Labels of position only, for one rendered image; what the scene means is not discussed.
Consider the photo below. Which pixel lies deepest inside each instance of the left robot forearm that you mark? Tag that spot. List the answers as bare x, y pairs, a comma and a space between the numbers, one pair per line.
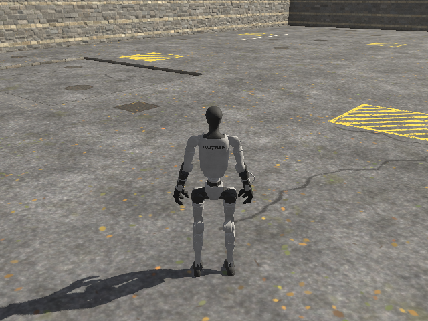
181, 179

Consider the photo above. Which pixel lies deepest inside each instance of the right robot upper arm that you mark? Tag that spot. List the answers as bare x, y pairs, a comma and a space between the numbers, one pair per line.
235, 142

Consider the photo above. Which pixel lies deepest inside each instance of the right robot forearm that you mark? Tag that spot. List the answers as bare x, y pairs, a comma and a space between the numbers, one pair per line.
245, 179

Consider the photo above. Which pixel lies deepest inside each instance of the left robot upper arm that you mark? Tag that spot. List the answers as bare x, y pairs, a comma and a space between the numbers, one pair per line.
192, 142

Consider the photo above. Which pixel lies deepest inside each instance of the humanoid robot head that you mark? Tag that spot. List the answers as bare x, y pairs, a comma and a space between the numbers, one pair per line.
213, 116

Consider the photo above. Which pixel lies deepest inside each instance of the robot right hand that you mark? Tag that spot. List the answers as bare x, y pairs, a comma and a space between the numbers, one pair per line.
248, 193

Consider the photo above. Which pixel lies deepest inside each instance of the robot left hand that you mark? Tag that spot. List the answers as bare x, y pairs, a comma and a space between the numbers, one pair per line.
177, 195

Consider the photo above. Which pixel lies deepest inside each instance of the left robot thigh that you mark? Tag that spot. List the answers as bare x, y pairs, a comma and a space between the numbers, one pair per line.
198, 200

